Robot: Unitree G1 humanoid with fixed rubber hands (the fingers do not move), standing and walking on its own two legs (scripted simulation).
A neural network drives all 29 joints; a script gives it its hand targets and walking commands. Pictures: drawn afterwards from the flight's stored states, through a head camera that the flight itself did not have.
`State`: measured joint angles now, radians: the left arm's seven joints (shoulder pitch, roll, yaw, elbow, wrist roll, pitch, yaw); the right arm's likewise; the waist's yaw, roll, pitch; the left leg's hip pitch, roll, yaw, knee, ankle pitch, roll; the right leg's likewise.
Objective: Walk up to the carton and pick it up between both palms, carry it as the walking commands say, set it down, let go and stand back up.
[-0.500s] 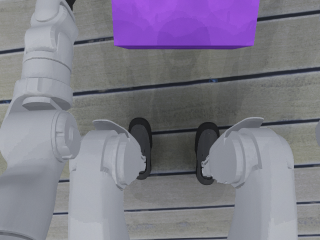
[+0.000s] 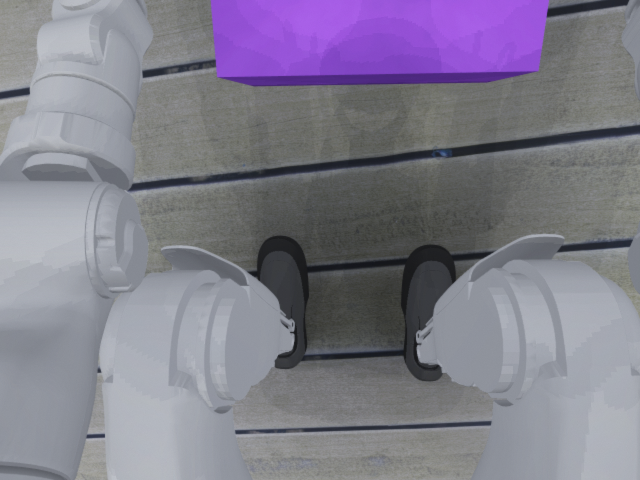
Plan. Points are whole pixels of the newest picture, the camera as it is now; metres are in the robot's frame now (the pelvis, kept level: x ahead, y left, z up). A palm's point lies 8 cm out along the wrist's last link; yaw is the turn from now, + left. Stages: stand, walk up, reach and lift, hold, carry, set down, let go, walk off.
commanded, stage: reach and lift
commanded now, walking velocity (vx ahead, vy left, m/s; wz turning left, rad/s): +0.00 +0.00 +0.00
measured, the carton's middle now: out of the picture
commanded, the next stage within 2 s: none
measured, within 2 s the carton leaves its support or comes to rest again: leaves its support in 1.54 s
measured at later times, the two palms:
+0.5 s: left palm out of the picture +0.55 +0.16 -0.18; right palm out of the picture +0.53 -0.23 -0.19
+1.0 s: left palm out of the picture +0.55 +0.16 -0.18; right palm out of the picture +0.53 -0.22 -0.19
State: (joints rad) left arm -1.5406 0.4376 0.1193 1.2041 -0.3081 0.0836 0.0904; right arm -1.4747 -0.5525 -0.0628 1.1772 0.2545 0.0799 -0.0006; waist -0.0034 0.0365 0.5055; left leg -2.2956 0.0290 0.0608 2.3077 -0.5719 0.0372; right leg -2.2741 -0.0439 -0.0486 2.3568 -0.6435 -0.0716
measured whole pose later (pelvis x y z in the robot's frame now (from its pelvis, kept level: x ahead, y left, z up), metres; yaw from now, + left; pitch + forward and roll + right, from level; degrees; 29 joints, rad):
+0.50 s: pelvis -0.01 +0.00 +0.01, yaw +0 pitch +33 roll +2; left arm -1.60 0.37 0.10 1.25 -0.30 0.08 0.12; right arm -1.55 -0.50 -0.01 1.23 0.25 0.07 -0.02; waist -0.02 0.04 0.52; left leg -2.29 0.02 0.06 2.27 -0.55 0.03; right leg -2.27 -0.04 -0.04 2.33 -0.62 -0.06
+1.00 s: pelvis +0.00 +0.01 +0.01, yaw -1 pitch +33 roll +1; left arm -1.58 0.36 0.07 1.26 -0.30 0.03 0.15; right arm -1.59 -0.49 0.09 1.30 0.30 0.05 -0.06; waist 0.00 0.03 0.52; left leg -2.27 0.00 0.06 2.26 -0.57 0.03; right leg -2.25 -0.02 -0.03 2.30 -0.62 -0.05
